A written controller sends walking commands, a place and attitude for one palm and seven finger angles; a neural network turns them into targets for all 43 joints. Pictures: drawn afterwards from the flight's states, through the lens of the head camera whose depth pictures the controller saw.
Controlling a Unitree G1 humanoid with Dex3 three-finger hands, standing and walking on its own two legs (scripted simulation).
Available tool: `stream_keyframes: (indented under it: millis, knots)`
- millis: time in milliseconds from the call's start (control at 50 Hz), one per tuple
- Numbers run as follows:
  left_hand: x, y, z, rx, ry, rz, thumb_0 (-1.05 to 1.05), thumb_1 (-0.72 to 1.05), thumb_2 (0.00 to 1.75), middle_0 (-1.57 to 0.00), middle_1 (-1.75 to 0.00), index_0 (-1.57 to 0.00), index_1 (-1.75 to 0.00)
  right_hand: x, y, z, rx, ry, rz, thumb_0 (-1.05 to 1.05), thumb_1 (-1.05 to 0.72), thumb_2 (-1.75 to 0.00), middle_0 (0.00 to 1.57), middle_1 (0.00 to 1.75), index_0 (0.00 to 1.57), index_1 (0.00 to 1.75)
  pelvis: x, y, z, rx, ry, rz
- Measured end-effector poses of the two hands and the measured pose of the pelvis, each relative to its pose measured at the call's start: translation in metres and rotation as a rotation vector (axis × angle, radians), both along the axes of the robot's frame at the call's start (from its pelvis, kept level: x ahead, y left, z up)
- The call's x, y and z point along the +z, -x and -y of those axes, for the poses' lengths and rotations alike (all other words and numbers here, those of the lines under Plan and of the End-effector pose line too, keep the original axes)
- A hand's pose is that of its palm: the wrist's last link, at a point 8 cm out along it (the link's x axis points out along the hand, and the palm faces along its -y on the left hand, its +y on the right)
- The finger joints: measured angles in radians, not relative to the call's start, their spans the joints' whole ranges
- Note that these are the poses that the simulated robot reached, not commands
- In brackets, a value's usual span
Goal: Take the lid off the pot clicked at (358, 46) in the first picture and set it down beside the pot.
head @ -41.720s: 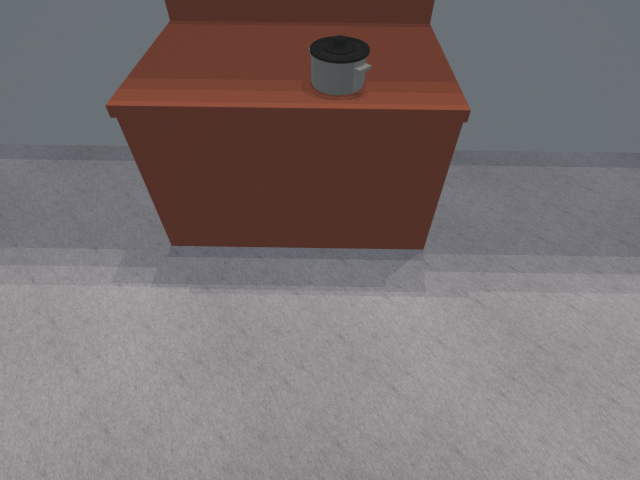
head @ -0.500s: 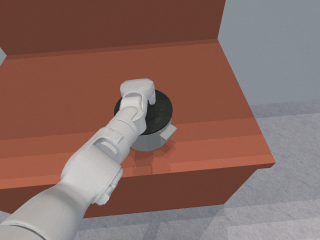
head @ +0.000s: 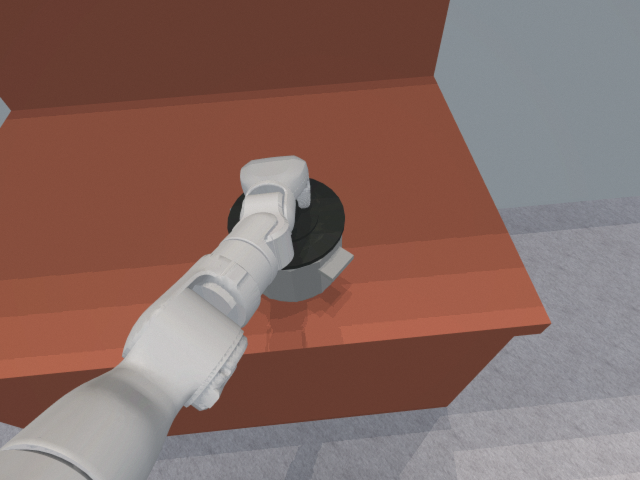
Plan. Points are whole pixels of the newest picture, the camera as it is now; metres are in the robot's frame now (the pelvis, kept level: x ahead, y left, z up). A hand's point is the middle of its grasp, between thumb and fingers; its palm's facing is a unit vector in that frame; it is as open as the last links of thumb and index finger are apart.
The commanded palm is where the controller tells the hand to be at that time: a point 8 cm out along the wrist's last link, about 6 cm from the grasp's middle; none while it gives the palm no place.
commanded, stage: lift the lid straight up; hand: left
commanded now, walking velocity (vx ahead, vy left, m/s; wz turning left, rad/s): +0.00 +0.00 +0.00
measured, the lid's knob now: (284, 208) +0.49 +0.02 +0.03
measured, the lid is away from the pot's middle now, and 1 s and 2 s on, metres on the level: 0.01 0.01 0.02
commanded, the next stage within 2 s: none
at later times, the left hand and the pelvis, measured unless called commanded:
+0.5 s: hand (280, 208) +0.46 +0.02 +0.06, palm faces -0.33 -0.06 -0.94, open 6.9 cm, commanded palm +0.47 +0.02 +0.14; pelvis +0.01 +0.00 +0.00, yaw +0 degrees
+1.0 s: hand (273, 185) +0.46 +0.02 +0.11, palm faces -0.27 -0.06 -0.96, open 6.9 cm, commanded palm +0.46 +0.02 +0.18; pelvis +0.00 +0.00 +0.01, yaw +1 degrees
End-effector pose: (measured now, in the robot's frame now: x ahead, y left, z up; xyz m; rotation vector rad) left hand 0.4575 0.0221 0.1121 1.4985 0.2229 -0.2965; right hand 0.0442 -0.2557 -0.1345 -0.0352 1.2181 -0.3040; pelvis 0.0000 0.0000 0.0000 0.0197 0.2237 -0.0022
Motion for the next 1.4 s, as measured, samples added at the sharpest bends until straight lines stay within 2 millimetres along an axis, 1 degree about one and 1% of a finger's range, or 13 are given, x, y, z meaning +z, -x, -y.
stream_keyframes:
  millis: [260,460,560,640,740,840,880,960,1160,1280,1400]
  knots:
    - [0.000,-0.002,-0.001,-0.006,0.006,-0.007,0.00,0.30,0.68,-0.75,-0.90,-0.75,-0.89,0.001,-0.003,0.001,-0.005,0.008,0.010,0.00,-0.90,-0.90,0.20,0.30,0.20,0.30,0.001,-0.001,0.000,0.000,0.001,0.005]
    - [0.005,-0.002,-0.002,-0.025,0.019,-0.009,0.00,0.30,0.67,-0.75,-0.90,-0.76,-0.88,0.000,-0.010,-0.003,-0.003,-0.006,0.036,0.00,-0.90,-0.90,0.20,0.30,0.20,0.30,0.003,-0.006,-0.001,0.001,0.001,0.020]
    - [0.016,-0.004,-0.002,-0.035,0.031,0.030,0.00,0.30,0.67,-0.75,-0.89,-0.76,-0.88,-0.001,-0.018,-0.007,0.010,-0.018,0.055,0.00,-0.90,-0.90,0.20,0.30,0.20,0.30,0.004,-0.008,-0.002,0.002,0.001,0.028]
    - [0.027,-0.004,-0.002,-0.024,0.004,0.059,0.00,0.30,0.67,-0.75,-0.89,-0.76,-0.89,0.000,-0.026,-0.009,0.027,-0.034,0.067,0.00,-0.91,-0.90,0.20,0.30,0.20,0.30,0.004,-0.009,-0.001,0.004,0.000,0.033]
    - [0.032,-0.003,-0.004,0.014,0.020,0.032,0.00,0.31,0.66,-0.75,-0.90,-0.75,-0.89,0.002,-0.039,-0.008,0.052,-0.035,0.085,0.00,-0.90,-0.90,0.20,0.30,0.20,0.30,0.004,-0.007,-0.001,0.009,-0.001,0.041]
    - [0.040,-0.001,-0.005,-0.010,0.017,0.028,0.00,0.31,0.66,-0.75,-0.89,-0.75,-0.89,0.006,-0.051,-0.007,0.062,-0.020,0.129,0.01,-0.91,-0.90,0.20,0.30,0.20,0.30,0.005,-0.007,-0.002,0.013,-0.001,0.051]
    - [0.045,-0.001,-0.005,-0.025,-0.001,0.041,0.00,0.31,0.66,-0.75,-0.89,-0.75,-0.89,0.007,-0.055,-0.007,0.066,-0.018,0.141,0.00,-0.91,-0.90,0.20,0.30,0.20,0.30,0.005,-0.006,-0.002,0.014,-0.002,0.055]
    - [0.053,0.001,-0.006,-0.023,0.033,0.053,0.00,0.31,0.66,-0.75,-0.89,-0.75,-0.89,0.009,-0.059,-0.008,0.082,-0.017,0.151,0.00,-0.91,-0.90,0.20,0.30,0.20,0.30,0.005,-0.005,-0.002,0.015,-0.003,0.064]
    - [0.069,0.007,0.001,-0.032,0.002,0.092,0.00,0.31,0.67,-0.75,-0.89,-0.76,-0.89,0.007,-0.060,-0.015,0.104,-0.041,0.163,0.01,-0.91,-0.90,0.20,0.30,0.20,0.30,0.005,0.000,-0.004,0.023,-0.006,0.077]
    - [0.078,0.006,0.005,-0.009,0.005,0.087,0.00,0.31,0.67,-0.75,-0.89,-0.76,-0.89,0.005,-0.055,-0.018,0.102,-0.048,0.163,0.01,-0.91,-0.90,0.20,0.30,0.20,0.30,0.006,0.002,-0.003,0.019,-0.008,0.082]
    - [0.091,0.002,0.006,-0.007,0.021,0.097,0.00,0.31,0.67,-0.75,-0.89,-0.76,-0.89,0.005,-0.049,-0.016,0.098,-0.040,0.161,0.01,-0.90,-0.90,0.20,0.30,0.20,0.30,0.007,0.002,-0.001,0.015,-0.009,0.086]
